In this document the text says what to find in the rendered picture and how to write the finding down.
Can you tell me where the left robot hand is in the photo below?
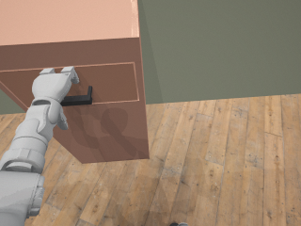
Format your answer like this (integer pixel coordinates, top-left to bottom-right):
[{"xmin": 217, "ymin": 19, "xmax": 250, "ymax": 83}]
[{"xmin": 32, "ymin": 66, "xmax": 79, "ymax": 130}]

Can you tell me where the cabinet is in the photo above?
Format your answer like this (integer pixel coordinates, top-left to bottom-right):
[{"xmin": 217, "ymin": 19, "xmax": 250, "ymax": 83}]
[{"xmin": 0, "ymin": 0, "xmax": 150, "ymax": 164}]

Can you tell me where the handle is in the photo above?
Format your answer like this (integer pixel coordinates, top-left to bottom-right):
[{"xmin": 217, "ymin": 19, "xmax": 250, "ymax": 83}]
[{"xmin": 60, "ymin": 86, "xmax": 93, "ymax": 106}]

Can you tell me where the robot left upper arm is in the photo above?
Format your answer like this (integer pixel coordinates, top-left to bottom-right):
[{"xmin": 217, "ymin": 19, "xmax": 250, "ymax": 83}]
[{"xmin": 0, "ymin": 170, "xmax": 45, "ymax": 226}]

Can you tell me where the robot left forearm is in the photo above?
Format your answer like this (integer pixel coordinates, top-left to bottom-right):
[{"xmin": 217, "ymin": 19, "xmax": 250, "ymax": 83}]
[{"xmin": 0, "ymin": 96, "xmax": 61, "ymax": 174}]

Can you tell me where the drawer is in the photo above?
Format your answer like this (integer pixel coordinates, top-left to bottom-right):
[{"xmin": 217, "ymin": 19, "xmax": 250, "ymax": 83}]
[{"xmin": 0, "ymin": 62, "xmax": 138, "ymax": 107}]

